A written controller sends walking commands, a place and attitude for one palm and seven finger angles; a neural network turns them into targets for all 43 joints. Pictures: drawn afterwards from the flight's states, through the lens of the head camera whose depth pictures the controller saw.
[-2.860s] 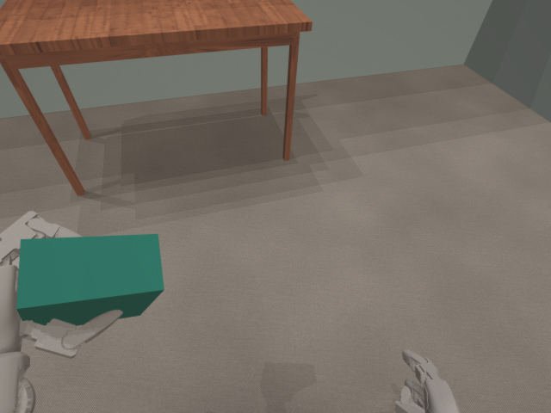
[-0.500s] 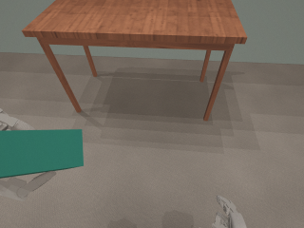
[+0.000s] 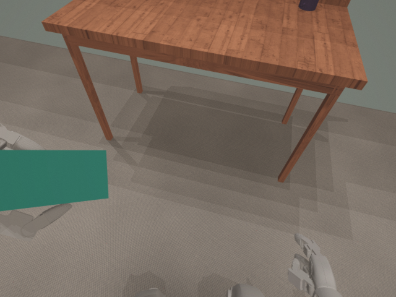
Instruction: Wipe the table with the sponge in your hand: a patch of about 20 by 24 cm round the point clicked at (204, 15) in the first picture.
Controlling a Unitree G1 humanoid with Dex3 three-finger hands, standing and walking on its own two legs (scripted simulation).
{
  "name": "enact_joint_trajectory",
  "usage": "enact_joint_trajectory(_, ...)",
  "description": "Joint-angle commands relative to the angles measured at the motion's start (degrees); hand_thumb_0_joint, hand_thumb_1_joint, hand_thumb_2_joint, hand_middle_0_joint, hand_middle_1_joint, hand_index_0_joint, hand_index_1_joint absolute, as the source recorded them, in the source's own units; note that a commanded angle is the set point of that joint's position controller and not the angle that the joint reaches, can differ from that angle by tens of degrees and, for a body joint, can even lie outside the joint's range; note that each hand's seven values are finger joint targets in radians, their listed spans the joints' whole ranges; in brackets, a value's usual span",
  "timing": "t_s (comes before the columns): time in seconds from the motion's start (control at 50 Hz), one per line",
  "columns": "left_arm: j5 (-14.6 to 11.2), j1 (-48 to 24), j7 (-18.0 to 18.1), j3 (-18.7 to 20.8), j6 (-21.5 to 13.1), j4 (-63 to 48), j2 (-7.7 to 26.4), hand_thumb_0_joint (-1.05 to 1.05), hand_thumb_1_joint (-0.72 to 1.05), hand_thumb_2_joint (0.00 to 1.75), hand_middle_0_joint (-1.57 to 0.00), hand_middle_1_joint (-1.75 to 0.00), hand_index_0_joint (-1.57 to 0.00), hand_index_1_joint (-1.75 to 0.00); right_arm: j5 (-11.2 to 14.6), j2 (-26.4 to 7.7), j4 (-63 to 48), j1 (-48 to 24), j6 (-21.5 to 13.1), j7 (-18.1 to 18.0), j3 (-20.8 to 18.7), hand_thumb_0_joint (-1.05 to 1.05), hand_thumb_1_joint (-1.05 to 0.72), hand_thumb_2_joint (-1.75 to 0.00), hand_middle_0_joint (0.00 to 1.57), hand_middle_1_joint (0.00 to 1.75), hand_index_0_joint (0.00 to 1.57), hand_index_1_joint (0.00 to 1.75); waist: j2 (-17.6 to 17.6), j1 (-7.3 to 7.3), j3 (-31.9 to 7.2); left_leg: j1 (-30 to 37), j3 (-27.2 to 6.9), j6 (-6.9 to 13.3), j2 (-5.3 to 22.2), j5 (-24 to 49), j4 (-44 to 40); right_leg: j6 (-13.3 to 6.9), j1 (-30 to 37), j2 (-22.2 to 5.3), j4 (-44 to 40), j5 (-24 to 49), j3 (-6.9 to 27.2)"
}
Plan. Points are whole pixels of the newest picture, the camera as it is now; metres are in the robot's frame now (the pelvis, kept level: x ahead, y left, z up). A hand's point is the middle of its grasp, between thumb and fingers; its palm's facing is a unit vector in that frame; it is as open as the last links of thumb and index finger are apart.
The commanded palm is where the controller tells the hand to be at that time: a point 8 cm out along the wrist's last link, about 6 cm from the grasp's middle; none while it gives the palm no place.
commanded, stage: walk to a spot facing it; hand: left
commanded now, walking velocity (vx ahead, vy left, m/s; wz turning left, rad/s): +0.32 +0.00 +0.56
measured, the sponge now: (62, 180) +0.25 +0.20 +0.18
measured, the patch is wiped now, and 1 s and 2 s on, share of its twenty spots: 0.00 0.00 0.00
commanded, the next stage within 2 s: none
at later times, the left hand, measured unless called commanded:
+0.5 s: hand (62, 169) +0.26 +0.20 +0.19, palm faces +0.59 -0.67 -0.45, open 10.3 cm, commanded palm +0.17 +0.24 +0.19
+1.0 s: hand (35, 209) +0.19 +0.20 +0.20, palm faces +0.72 -0.43 -0.54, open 10.3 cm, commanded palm +0.13 +0.22 +0.19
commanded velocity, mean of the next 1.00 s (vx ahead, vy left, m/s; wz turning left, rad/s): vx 0.06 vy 0.00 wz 0.60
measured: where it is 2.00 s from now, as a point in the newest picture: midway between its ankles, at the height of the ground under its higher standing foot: outside the picture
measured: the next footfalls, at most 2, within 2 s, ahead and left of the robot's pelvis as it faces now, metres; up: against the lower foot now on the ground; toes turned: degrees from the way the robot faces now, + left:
right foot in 0.22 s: +0.17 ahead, -0.17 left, +0.00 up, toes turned -1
left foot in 0.66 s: +0.15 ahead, +0.08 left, +0.00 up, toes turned +32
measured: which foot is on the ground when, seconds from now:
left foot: down 0.00-0.22, up 0.24-0.64, down 0.66-1.00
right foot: up 0.00-0.20, down 0.22-0.66, up 0.68-0.98, down 1.00-1.00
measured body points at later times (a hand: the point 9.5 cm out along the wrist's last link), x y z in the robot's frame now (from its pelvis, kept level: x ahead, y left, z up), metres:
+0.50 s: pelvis +0.11 -0.08 +0.02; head +0.16 -0.09 +0.47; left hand +0.22 +0.23 +0.21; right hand +0.36 -0.28 -0.07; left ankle +0.09 +0.07 -0.64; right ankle +0.14 -0.16 -0.72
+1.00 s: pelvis +0.16 -0.10 +0.01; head +0.20 -0.09 +0.46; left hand +0.15 +0.22 +0.23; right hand +0.41 -0.16 -0.10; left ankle +0.11 +0.06 -0.72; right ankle +0.23 -0.18 -0.72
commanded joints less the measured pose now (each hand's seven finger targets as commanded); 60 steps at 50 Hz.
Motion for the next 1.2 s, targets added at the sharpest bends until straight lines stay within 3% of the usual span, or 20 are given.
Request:
enact_joint_trajectory(0.0, -1.6, 3.0, 0.1, 5.8, -3.5, -16.4, 5.7, 0.0, 0.1, 1.3, -1.2, -1.6, -1.2, -1.6, 0.6, -7.4, -6.7, -0.4, -3.6, -0.2, -1.8, 0.0, -0.9, -0.9, 0.2, 0.3, 0.2, 0.3, 15.6, 2.05, -11.1, 12.3, -19.2, 10.5, 12.8, 10.4, -18.0, 0.8, -8.5, -1.7, -10.0, 5.9, 1.6)
enact_joint_trajectory(0.16, -0.9, 0.7, -0.1, 3.3, -1.2, -7.7, 3.0, 0.0, 0.1, 1.3, -1.2, -1.6, -1.2, -1.6, -0.1, -6.6, -5.4, -1.3, -5.2, -1.8, 0.0, 0.0, -0.9, -0.9, 0.2, 0.3, 0.2, 0.3, 11.4, 3.45, -10.4, -0.7, -12.1, 4.8, 7.6, -6.1, -10.9, 1.7, 18.0, 4.2, -42.9, 14.5, -6.6)
enact_joint_trajectory(0.18, -0.4, -1.0, 0.0, 2.9, -0.3, -5.8, 3.2, 0.0, 0.1, 1.3, -1.2, -1.6, -1.2, -1.6, 0.1, -5.8, -5.1, -1.0, -5.0, -2.1, 0.2, 0.0, -0.9, -0.9, 0.2, 0.3, 0.2, 0.3, 3.6, 3.61, -10.8, -5.0, -8.4, 2.7, 3.6, -12.2, -1.2, 0.2, 22.7, 0.5, -48.7, 11.1, -1.7)
enact_joint_trajectory(0.2, 0.4, -3.4, 0.6, 4.0, 0.7, -4.5, 6.6, 0.0, 0.1, 1.3, -1.2, -1.6, -1.2, -1.6, 0.1, -3.7, -5.2, -1.1, -4.5, -2.4, 0.6, 0.0, -0.9, -0.9, 0.2, 0.3, 0.2, 0.3, -17.6, 3.98, -10.9, -17.3, -2.2, -0.8, -3.5, -20.2, 19.2, -5.4, 27.8, -15.0, -58.2, 2.2, 20.2)
enact_joint_trajectory(0.22, -0.5, -4.3, 1.2, 5.2, 2.0, -1.8, 8.4, 0.0, 0.1, 1.3, -1.2, -1.6, -1.2, -1.6, -0.7, -6.0, -5.0, -3.3, -4.8, -2.8, 0.4, 0.0, -0.9, -0.9, 0.2, 0.3, 0.2, 0.3, -21.2, 4.75, -9.6, -22.3, -7.8, -1.9, -3.9, -19.7, 34.4, -10.0, 25.3, -24.5, -62.8, 2.5, 34.2)
enact_joint_trajectory(0.26, 0.2, -8.3, 0.6, 2.3, 0.9, -1.6, 6.5, 0.0, 0.1, 1.3, -1.2, -1.6, -1.2, -1.6, -2.1, -6.4, -3.3, -2.9, -4.4, -2.6, 0.7, 0.0, -0.9, -0.9, 0.2, 0.3, 0.2, 0.3, -9.8, 2.18, -5.4, -20.3, -10.1, -3.3, 0.3, -10.6, 42.1, -10.2, 18.0, -22.2, -62.1, 6.9, 27.2)
enact_joint_trajectory(0.34, 0.2, -7.4, 0.2, 1.5, -0.7, -4.9, 6.6, 0.0, 0.1, 1.3, -1.2, -1.6, -1.2, -1.6, -1.8, -6.5, -3.1, -5.3, -2.2, -2.6, 0.9, 0.0, -0.9, -0.9, 0.2, 0.3, 0.2, 0.3, -7.2, 1.91, -5.7, -16.3, -5.3, -5.4, 1.6, -5.7, 37.7, -7.5, 18.8, -15.9, -56.4, 32.3, 1.3)
enact_joint_trajectory(0.5, -2.1, 3.4, 2.8, 6.9, -0.6, -14.8, 8.4, 0.0, 0.1, 1.3, -1.2, -1.6, -1.2, -1.6, -1.7, -5.8, -9.1, -2.9, -1.3, -2.7, -0.5, 0.0, -0.9, -0.9, 0.2, 0.3, 0.2, 0.3, -7.8, 4.25, -12.7, -7.2, 2.6, -4.6, 1.3, -7.9, 7.1, -9.5, 26.7, -17.7, -48.9, 53.5, -4.4)
enact_joint_trajectory(0.58, -2.9, 4.5, 3.3, 7.0, -0.2, -15.8, 7.1, 0.0, 0.1, 1.3, -1.2, -1.6, -1.2, -1.6, -1.4, -6.3, -10.1, -0.3, -0.1, -2.8, -1.1, 0.0, -0.9, -0.9, 0.2, 0.3, 0.2, 0.3, -5.3, 1.32, -17.4, 3.6, 5.7, -4.3, -3.4, 0.0, -8.0, -6.5, 25.9, -15.5, -34.8, 56.2, -8.0)
enact_joint_trajectory(0.6, -3.2, 4.2, 3.3, 6.8, -0.4, -15.3, 7.0, 0.0, 0.1, 1.3, -1.2, -1.6, -1.2, -1.6, -1.2, -6.4, -10.2, 0.5, 0.2, -3.0, -1.3, 0.0, -0.9, -0.9, 0.2, 0.3, 0.2, 0.3, -1.2, -0.39, -19.1, 12.0, 4.3, -3.5, -3.5, 6.9, -13.0, -3.8, 20.7, -13.3, -25.5, 53.0, -8.7)
enact_joint_trajectory(0.62, -3.5, 4.9, 2.9, 5.1, -1.0, -16.5, 5.3, 0.0, 0.1, 1.3, -1.2, -1.6, -1.2, -1.6, -1.1, -8.1, -10.5, 0.3, -0.2, -3.0, -1.7, 0.0, -0.9, -0.9, 0.2, 0.3, 0.2, 0.3, 11.3, -0.54, -19.4, 21.0, -8.9, 1.0, 6.0, 27.6, -14.2, -0.4, 8.3, -6.8, -13.4, 26.9, -8.9)
enact_joint_trajectory(0.64, -3.3, 4.4, 2.3, 5.5, -2.8, -17.7, 7.0, 0.0, 0.1, 1.3, -1.2, -1.6, -1.2, -1.6, -1.1, -9.6, -10.2, 0.2, -1.3, -2.4, -1.9, 0.0, -0.9, -0.9, 0.2, 0.3, 0.2, 0.3, 23.9, 1.1, -18.2, 26.9, -33.4, 11.3, 21.9, 62.4, -13.4, 2.0, -7.0, 1.3, -3.4, -8.9, -4.2)
enact_joint_trajectory(0.66, -1.1, 3.4, 1.4, 7.5, -3.2, -15.5, 9.6, 0.0, 0.1, 1.3, -1.2, -1.6, -1.2, -1.6, -1.0, -9.2, -9.1, 1.2, -2.2, -0.9, -1.5, 0.0, -0.9, -0.9, 0.2, 0.3, 0.2, 0.3, 17.3, 1.01, -16.0, 29.1, -34.3, 13.9, 23.2, 66.8, -11.4, 0.7, -13.4, 0.7, -0.6, -11.7, 1.4)
enact_joint_trajectory(0.78, -2.6, 7.7, 0.2, 5.0, -1.9, -22.8, 6.8, 0.0, 0.1, 1.3, -1.2, -1.6, -1.2, -1.6, 0.1, -8.3, -7.9, 0.0, -4.2, 1.0, -1.3, 0.0, -0.9, -0.9, 0.2, 0.3, 0.2, 0.3, 20.1, 1.3, -16.1, 14.9, -14.4, 5.6, 9.4, 39.9, -12.9, 2.1, -1.0, 2.8, -17.7, 8.9, -0.4)
enact_joint_trajectory(0.94, -3.4, 4.4, -0.2, 5.0, 0.6, -11.2, 5.4, 0.0, 0.1, 1.3, -1.2, -1.6, -1.2, -1.6, -0.1, -7.6, -5.5, -0.5, -5.7, -0.6, 0.1, 0.0, -0.9, -0.9, 0.2, 0.3, 0.2, 0.3, 14.2, 2.26, -12.6, 4.5, -18.8, 4.2, 9.6, 20.1, -11.0, 2.7, 14.7, 6.0, -41.4, 12.3, -1.8)
enact_joint_trajectory(0.98, -2.2, -0.3, -0.1, 4.1, 1.4, -7.2, 5.7, 0.0, 0.1, 1.3, -1.2, -1.6, -1.2, -1.6, 0.3, -6.2, -5.0, -0.5, -5.3, -1.0, 0.5, 0.0, -0.9, -0.9, 0.2, 0.3, 0.2, 0.3, 1.4, 2.39, -12.3, -2.4, -13.5, -0.3, 3.2, 2.1, -1.1, -0.2, 22.3, -3.1, -55.5, 23.4, 4.7)
enact_joint_trajectory(1.0, -1.8, -1.7, 0.6, 5.6, 2.7, -4.9, 9.5, 0.0, 0.1, 1.3, -1.2, -1.6, -1.2, -1.6, 0.3, -5.2, -6.1, -1.6, -5.0, -1.4, 0.7, 0.0, -0.9, -0.9, 0.2, 0.3, 0.2, 0.3, -15.7, 2.08, -10.6, -12.1, -7.0, -3.9, -4.9, -16.9, 16.3, -6.7, 22.7, -18.2, -57.8, 31.6, 23.3)
enact_joint_trajectory(1.02, -2.6, -3.6, 1.1, 5.1, 3.4, -3.0, 8.6, 0.0, 0.1, 1.3, -1.2, -1.6, -1.2, -1.6, 0.0, -6.6, -5.9, -2.1, -5.4, -1.9, 0.5, 0.0, -0.9, -0.9, 0.2, 0.3, 0.2, 0.3, -13.2, 3.15, -11.0, -11.7, -10.0, -4.4, -5.1, -19.6, 29.4, -9.8, 18.9, -22.6, -57.6, 39.5, 23.1)
enact_joint_trajectory(1.08, -1.6, -2.4, 0.1, 1.5, 2.8, -0.4, 5.1, 0.0, 0.1, 1.3, -1.2, -1.6, -1.2, -1.6, -0.9, -5.6, -3.8, -4.0, -3.8, -2.1, 1.3, 0.0, -0.9, -0.9, 0.2, 0.3, 0.2, 0.3, -8.1, 1.49, -8.4, -12.6, -9.1, -6.3, -2.2, -8.1, 40.7, -7.1, 15.2, -14.8, -55.2, 34.8, 8.4)
enact_joint_trajectory(1.18, -1.5, -4.6, 1.0, 2.2, 0.4, -7.8, 7.3, 0.0, 0.1, 1.3, -1.2, -1.6, -1.2, -1.6, -1.3, -7.1, -5.4, -5.9, -3.1, -3.8, 0.5, 0.0, -0.9, -0.9, 0.2, 0.3, 0.2, 0.3, -4.7, 2.29, -8.7, -9.0, -4.9, -5.9, -1.2, -7.5, 29.8, -7.9, 17.7, -14.2, -57.3, 31.8, 1.2)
